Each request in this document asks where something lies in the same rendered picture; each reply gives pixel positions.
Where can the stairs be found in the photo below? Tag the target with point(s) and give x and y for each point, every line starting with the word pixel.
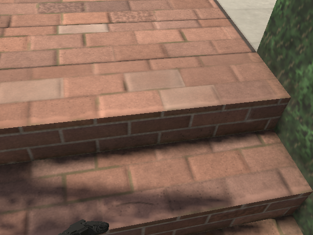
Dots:
pixel 216 170

